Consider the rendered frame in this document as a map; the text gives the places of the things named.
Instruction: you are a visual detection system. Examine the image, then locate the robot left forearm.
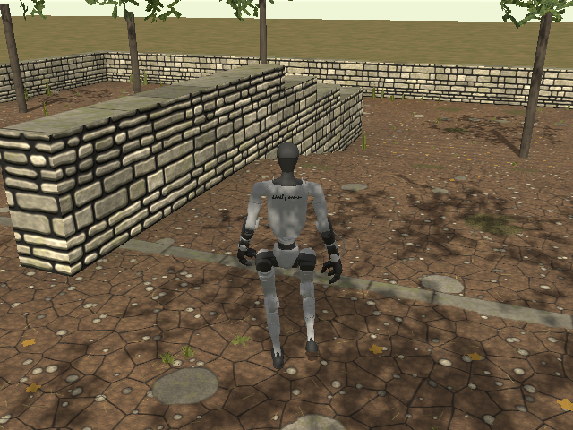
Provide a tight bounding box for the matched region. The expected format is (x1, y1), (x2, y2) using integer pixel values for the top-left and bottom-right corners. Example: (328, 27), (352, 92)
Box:
(238, 217), (254, 251)

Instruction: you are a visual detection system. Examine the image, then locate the robot left upper arm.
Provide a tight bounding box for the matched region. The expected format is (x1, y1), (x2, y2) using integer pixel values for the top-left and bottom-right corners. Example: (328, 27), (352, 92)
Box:
(245, 181), (269, 231)

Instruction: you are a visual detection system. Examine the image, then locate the robot right thigh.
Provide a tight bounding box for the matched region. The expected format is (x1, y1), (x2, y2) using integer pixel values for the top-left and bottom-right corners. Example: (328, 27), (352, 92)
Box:
(298, 248), (316, 297)

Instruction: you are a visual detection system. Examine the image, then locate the robot right upper arm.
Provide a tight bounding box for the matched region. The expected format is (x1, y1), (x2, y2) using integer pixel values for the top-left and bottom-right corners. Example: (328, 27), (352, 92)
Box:
(306, 181), (330, 233)

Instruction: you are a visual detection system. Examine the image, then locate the robot left hand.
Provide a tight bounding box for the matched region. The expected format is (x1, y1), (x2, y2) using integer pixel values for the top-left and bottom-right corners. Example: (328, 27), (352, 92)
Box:
(237, 248), (257, 266)

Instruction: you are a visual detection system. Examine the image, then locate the robot right forearm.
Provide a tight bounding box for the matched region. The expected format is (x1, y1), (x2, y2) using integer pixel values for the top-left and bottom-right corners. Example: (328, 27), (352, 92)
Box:
(321, 219), (340, 262)

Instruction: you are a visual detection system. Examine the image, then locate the right robot foot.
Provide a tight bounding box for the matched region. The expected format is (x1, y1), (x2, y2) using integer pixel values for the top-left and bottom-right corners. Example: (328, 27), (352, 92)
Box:
(305, 339), (318, 352)

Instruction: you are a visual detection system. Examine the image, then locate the robot right hand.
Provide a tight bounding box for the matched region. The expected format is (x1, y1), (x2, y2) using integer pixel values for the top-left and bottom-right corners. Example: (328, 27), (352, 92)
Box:
(321, 259), (343, 284)

